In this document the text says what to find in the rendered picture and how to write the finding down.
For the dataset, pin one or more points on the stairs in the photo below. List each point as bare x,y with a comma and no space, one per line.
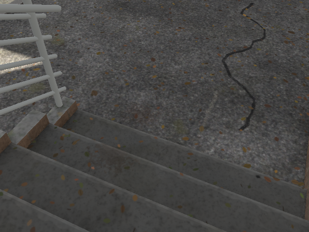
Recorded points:
96,175

